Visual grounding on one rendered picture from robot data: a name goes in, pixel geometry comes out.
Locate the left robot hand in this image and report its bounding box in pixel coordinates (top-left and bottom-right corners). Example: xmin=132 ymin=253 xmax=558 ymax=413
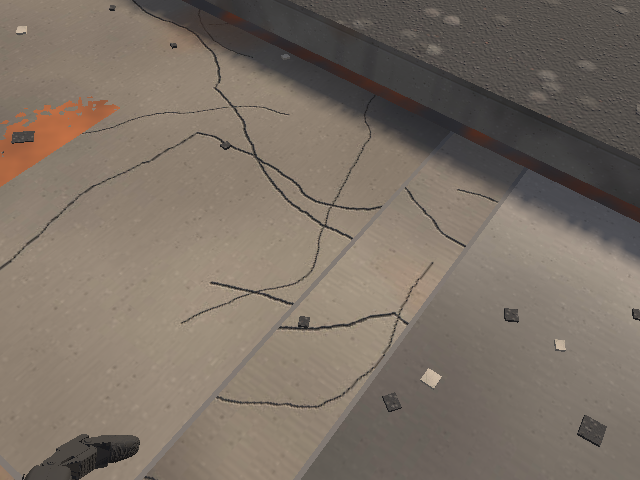
xmin=22 ymin=434 xmax=140 ymax=480

